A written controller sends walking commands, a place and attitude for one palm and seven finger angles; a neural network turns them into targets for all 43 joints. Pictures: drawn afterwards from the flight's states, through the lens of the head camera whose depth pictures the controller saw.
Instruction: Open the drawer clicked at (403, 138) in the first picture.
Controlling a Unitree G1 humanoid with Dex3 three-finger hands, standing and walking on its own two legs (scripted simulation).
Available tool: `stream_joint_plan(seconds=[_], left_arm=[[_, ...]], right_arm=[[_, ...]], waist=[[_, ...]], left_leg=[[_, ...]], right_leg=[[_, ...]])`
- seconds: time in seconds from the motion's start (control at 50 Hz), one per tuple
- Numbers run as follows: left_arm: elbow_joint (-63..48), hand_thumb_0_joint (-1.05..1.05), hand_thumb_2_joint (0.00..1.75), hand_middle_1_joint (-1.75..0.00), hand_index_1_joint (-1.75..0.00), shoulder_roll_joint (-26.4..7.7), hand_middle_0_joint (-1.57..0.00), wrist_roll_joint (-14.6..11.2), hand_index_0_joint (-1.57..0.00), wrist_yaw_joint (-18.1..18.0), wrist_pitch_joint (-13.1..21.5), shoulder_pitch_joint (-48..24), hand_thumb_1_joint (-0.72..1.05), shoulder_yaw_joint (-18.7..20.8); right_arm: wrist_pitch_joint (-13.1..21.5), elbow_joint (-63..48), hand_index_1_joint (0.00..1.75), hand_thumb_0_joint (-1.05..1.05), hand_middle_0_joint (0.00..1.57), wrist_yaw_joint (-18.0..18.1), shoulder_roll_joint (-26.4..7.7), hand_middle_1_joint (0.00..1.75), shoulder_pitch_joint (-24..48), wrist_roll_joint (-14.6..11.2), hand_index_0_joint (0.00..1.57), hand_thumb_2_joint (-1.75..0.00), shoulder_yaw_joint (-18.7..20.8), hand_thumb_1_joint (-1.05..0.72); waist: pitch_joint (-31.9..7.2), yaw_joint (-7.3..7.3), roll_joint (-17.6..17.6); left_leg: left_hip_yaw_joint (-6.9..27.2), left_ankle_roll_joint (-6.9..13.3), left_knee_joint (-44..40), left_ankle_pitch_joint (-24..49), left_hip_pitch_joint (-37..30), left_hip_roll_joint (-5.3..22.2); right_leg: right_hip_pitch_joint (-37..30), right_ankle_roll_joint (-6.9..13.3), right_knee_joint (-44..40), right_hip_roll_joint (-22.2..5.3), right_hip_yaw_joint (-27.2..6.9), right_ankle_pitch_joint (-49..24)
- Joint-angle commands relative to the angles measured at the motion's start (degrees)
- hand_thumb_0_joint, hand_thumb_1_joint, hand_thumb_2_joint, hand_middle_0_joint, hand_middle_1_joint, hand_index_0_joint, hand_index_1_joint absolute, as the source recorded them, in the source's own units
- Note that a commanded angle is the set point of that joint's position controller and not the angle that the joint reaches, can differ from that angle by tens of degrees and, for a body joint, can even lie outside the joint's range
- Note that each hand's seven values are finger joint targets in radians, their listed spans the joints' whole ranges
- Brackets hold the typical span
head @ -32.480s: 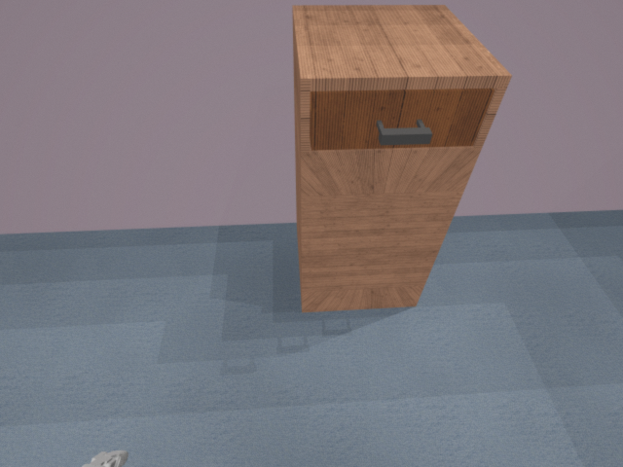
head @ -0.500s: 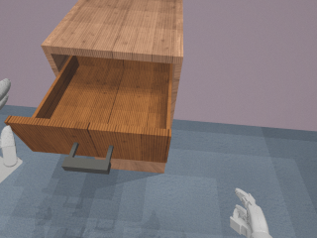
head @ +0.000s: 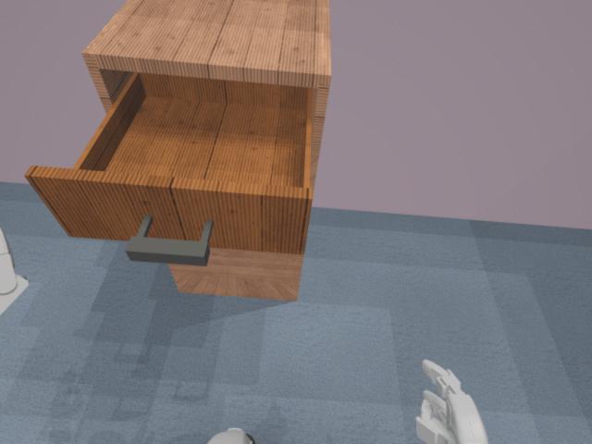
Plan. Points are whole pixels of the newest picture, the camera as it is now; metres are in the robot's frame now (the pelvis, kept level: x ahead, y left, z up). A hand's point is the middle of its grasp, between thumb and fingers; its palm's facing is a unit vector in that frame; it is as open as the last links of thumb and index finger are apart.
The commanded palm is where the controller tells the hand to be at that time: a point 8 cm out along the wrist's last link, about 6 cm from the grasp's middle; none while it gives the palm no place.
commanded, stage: step back with the hand held close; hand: left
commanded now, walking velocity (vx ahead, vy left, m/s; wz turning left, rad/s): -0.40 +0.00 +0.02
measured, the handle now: (173, 237) +0.37 +0.21 +0.04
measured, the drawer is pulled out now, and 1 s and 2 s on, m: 0.27 0.27 0.27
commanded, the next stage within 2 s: stop stepping back and stand still in 0.08 s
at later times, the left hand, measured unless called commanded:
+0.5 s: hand out of the picture +0.07 +0.21 +0.20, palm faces +0.43 -0.79 -0.44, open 7.4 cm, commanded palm +0.00 +0.25 +0.23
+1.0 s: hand out of the picture +0.04 +0.20 +0.21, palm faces +0.47 -0.78 -0.42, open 7.4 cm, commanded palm -0.03 +0.25 +0.23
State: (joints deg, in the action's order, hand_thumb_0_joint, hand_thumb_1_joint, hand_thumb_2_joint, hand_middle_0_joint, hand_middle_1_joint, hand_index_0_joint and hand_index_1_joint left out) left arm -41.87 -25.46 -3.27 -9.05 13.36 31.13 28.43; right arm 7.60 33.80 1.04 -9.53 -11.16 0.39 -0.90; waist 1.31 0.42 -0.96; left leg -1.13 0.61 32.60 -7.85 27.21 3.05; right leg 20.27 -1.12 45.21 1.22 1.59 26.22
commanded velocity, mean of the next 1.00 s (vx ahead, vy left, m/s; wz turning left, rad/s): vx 0.07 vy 0.04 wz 0.01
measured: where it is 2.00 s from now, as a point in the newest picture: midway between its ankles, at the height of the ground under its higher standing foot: outside the picture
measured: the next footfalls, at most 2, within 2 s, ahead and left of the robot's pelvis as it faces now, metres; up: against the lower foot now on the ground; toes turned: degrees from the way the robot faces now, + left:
right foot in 0.06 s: -0.04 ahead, -0.12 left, +0.00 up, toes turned +1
left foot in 0.34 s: -0.10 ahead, +0.08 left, +0.00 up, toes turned +7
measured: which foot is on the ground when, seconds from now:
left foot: down 0.00-0.12, up 0.14-0.32, down 0.34-1.00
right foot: up 0.00-0.04, down 0.06-1.00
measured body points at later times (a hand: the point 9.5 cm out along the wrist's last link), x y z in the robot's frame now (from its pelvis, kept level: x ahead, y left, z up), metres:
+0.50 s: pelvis -0.11 -0.03 +0.01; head -0.10 -0.02 +0.46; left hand +0.04 +0.25 +0.23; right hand +0.07 -0.27 -0.06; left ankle -0.11 +0.09 -0.73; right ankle -0.08 -0.13 -0.73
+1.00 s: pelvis -0.13 -0.04 +0.01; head -0.14 -0.04 +0.46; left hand +0.01 +0.24 +0.23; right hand +0.02 -0.28 -0.09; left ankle -0.14 +0.08 -0.72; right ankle -0.08 -0.12 -0.73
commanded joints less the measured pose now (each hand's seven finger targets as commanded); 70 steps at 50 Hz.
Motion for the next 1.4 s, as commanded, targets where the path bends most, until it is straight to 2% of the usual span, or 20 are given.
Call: stream_joint_plan(seconds=[0.0,0.06,0.1,0.12,0.14,0.3,0.36,0.4,0.54,0.62,0.68,0.74,0.78,0.82,0.84,0.88,0.96,1.02,1.16,1.38], left_arm=[[-12.3,0.00,0.90,-0.30,-0.30,-8.9,-0.20,-0.8,-0.20,0.7,3.6,-0.3,0.90,4.9],[-12.0,0.00,0.90,-0.30,-0.30,-10.9,-0.20,-1.7,-0.20,1.8,4.9,0.3,0.90,7.3],[-12.5,0.00,0.90,-0.30,-0.30,-12.7,-0.20,-2.4,-0.20,1.9,4.8,2.1,0.90,8.0],[-10.3,0.00,0.90,-0.30,-0.30,-12.7,-0.20,-2.3,-0.20,1.6,4.6,4.3,0.90,8.3],[-7.9,0.00,0.90,-0.30,-0.30,-11.3,-0.20,-2.4,-0.20,1.3,4.3,6.7,0.90,7.9],[-7.5,0.00,0.90,-0.30,-0.30,-7.6,-0.20,-0.2,-0.20,-1.8,1.2,4.0,0.90,3.8],[-10.2,0.00,0.90,-0.30,-0.30,-7.6,-0.20,0.1,-0.20,-1.3,1.1,3.1,0.90,2.3],[-13.5,0.00,0.90,-0.30,-0.30,-10.1,-0.20,0.4,-0.20,-1.5,1.4,2.9,0.90,4.3],[-7.4,0.00,0.90,-0.30,-0.30,-6.8,-0.20,1.5,-0.20,-2.2,0.9,-2.5,0.90,1.0],[-4.9,0.00,0.90,-0.30,-0.30,-7.2,-0.20,1.3,-0.20,-1.8,0.9,-6.7,0.90,0.9],[-2.3,0.00,0.90,-0.30,-0.30,-6.1,-0.20,1.5,-0.20,-1.4,-0.1,-5.1,0.90,0.8],[-2.3,0.00,0.90,-0.30,-0.30,-6.1,-0.20,1.8,-0.20,-0.8,-0.6,-3.3,0.90,0.3],[-2.9,0.00,0.90,-0.30,-0.30,-6.9,-0.20,1.8,-0.20,-0.6,-0.4,-3.2,0.90,0.7],[-4.7,0.00,0.90,-0.30,-0.30,-8.4,-0.20,1.4,-0.20,-0.7,-0.2,-2.9,0.90,1.6],[-6.1,0.00,0.90,-0.30,-0.30,-8.1,-0.20,1.2,-0.20,-0.8,0.3,-4.1,0.90,1.2],[-7.3,0.00,0.90,-0.30,-0.30,-8.8,-0.20,1.4,-0.20,-0.7,1.5,-4.7,0.90,2.3],[-6.8,0.00,0.90,-0.30,-0.30,-7.8,-0.20,1.7,-0.20,-1.7,2.0,-1.7,0.90,1.9],[-7.8,0.00,0.90,-0.30,-0.30,-7.6,-0.20,1.5,-0.20,-2.1,3.3,-0.7,0.90,2.4],[-5.5,0.00,0.90,-0.30,-0.30,-6.3,-0.20,0.9,-0.20,-1.1,3.3,1.8,0.90,1.6],[-6.8,0.00,0.90,-0.30,-0.30,-7.3,-0.20,0.1,-0.20,-0.7,2.9,3.0,0.90,2.8]], right_arm=[[3.9,-6.8,0.30,0.00,0.20,0.4,-10.3,0.30,5.4,0.0,0.20,-0.90,2.9,-0.90],[3.5,-7.4,0.30,0.00,0.20,0.2,-10.1,0.30,7.0,-0.8,0.20,-0.90,2.6,-0.90],[2.4,-8.2,0.30,0.00,0.20,0.2,-8.6,0.30,5.4,-2.5,0.20,-0.90,3.5,-0.90],[1.9,-8.8,0.30,0.00,0.20,0.6,-9.5,0.30,7.3,-3.7,0.20,-0.90,4.6,-0.90],[1.1,-8.1,0.30,0.00,0.20,1.0,-8.9,0.30,8.5,-3.6,0.20,-0.90,4.3,-0.90],[0.0,-9.1,0.30,0.00,0.20,3.4,-9.3,0.30,5.6,-1.7,0.20,-0.90,3.1,-0.90],[1.4,-10.0,0.30,0.00,0.20,2.4,-11.3,0.30,4.6,-2.5,0.20,-0.90,4.1,-0.90],[1.0,-9.5,0.30,0.00,0.20,2.2,-9.4,0.30,4.9,-1.7,0.20,-0.90,3.2,-0.90],[0.8,-8.6,0.30,0.00,0.20,2.3,-10.1,0.30,4.6,-0.7,0.20,-0.90,3.2,-0.90],[0.2,-7.4,0.30,0.00,0.20,2.3,-10.0,0.30,4.1,-0.7,0.20,-0.90,3.0,-0.90],[-0.3,-8.0,0.30,0.00,0.20,2.4,-9.5,0.30,5.1,-1.1,0.20,-0.90,2.6,-0.90],[-0.6,-8.5,0.30,0.00,0.20,2.2,-8.9,0.30,5.7,-1.2,0.20,-0.90,2.6,-0.90],[-0.7,-8.2,0.30,0.00,0.20,2.1,-8.9,0.30,5.5,-1.0,0.20,-0.90,2.9,-0.90],[-1.1,-7.8,0.30,0.00,0.20,2.1,-8.6,0.30,5.5,-0.6,0.20,-0.90,3.2,-0.90],[-1.0,-7.1,0.30,0.00,0.20,1.9,-8.6,0.30,5.4,-0.5,0.20,-0.90,3.3,-0.90],[-0.6,-6.1,0.30,0.00,0.20,1.5,-8.2,0.30,4.0,0.3,0.20,-0.90,2.7,-0.90],[-0.3,-6.4,0.30,0.00,0.20,2.4,-7.8,0.30,3.6,0.1,0.20,-0.90,2.0,-0.90],[0.8,-7.3,0.30,0.00,0.20,2.4,-9.9,0.30,3.7,0.0,0.20,-0.90,2.8,-0.90],[1.7,-7.7,0.30,0.00,0.20,1.6,-9.7,0.30,3.0,-1.2,0.20,-0.90,3.3,-0.90],[0.5,-9.0,0.30,0.00,0.20,1.8,-9.0,0.30,3.7,-0.9,0.20,-0.90,3.0,-0.90]], waist=[[-11.3,0.02,15.4],[-12.4,0.60,10.9],[-15.6,-0.12,-9.1],[-12.7,0.07,-12.6],[-11.8,0.08,-9.2],[-7.6,-2.14,-0.2],[-9.3,-0.65,5.4],[-10.2,-1.28,10.4],[0.4,-2.29,3.9],[-1.3,-2.92,4.7],[-1.6,-1.66,11.9],[-0.6,-1.15,9.6],[-0.2,-1.16,1.5],[-0.1,-1.33,-11.4],[-0.4,-1.32,-12.5],[-3.6,-2.54,-5.2],[-3.1,-1.85,-1.3],[-3.4,-0.63,10.0],[-6.3,-1.25,3.0],[-7.8,-1.08,3.6]], left_leg=[[12.5,5.6,-9.6,13.8,-13.2,11.5],[9.2,3.0,-6.1,6.4,-10.9,8.5],[-0.5,-2.0,9.4,-6.2,-9.7,-1.7],[0.9,-2.3,24.2,-17.2,-4.1,-5.4],[4.1,-2.3,33.0,-19.8,0.1,-4.9],[1.1,0.9,-14.4,-2.3,-13.5,0.5],[7.5,3.3,-9.1,12.8,-16.5,7.7],[7.0,2.8,-9.8,5.9,-11.4,4.7],[4.4,2.6,-7.0,-27.4,-4.4,-0.4],[8.0,3.6,-8.8,-21.5,-6.2,1.6],[13.4,5.0,-19.0,-37.3,3.6,6.3],[10.9,5.1,-17.8,-35.4,8.7,6.0],[6.5,3.6,-9.4,-30.6,7.1,1.7],[0.0,1.1,12.2,-19.8,2.1,-4.2],[0.1,0.8,21.1,-17.3,0.5,-4.0],[2.0,0.7,19.0,-15.4,-4.0,-1.8],[-0.8,1.6,-4.8,-12.1,-15.8,-2.1],[10.1,4.2,-14.4,-8.2,-11.6,5.6],[4.1,1.3,-10.4,1.2,-9.2,2.1],[2.8,0.2,-11.3,6.0,-11.7,1.8]], right_leg=[[-4.1,0.1,-13.1,0.3,0.5,-5.3],[-9.9,1.1,-24.5,-1.2,0.9,-15.7],[-8.9,5.6,-28.1,-13.3,-8.1,-32.1],[-4.3,9.3,-28.3,-21.1,-15.7,-39.5],[-4.9,10.9,-26.7,-22.5,-11.8,-42.4],[-10.2,3.4,-17.4,-10.5,-5.7,-26.4],[-9.0,0.6,-15.9,-5.3,-3.5,-21.3],[-12.3,0.9,-16.2,-5.4,-2.1,-21.4],[-0.7,4.1,-26.9,-5.9,-8.2,12.9],[-1.8,4.1,-19.3,-3.7,-4.9,3.6],[-9.3,1.6,-8.1,0.6,1.7,0.6],[-13.7,1.5,-8.5,0.6,2.7,-2.1],[-11.8,2.9,-17.8,-2.1,-2.9,1.7],[-2.4,8.7,-33.6,-14.6,-23.3,16.6],[-0.3,10.9,-37.2,-19.4,-27.7,14.8],[1.4,10.3,-35.2,-18.6,-21.8,9.5],[2.7,6.2,-30.4,-12.3,-11.3,5.0],[-5.6,2.1,-19.2,-4.4,-5.3,-10.0],[-14.4,1.7,-20.3,-4.8,-4.1,-25.4],[-15.9,1.6,-20.8,-4.1,-3.0,-29.8]])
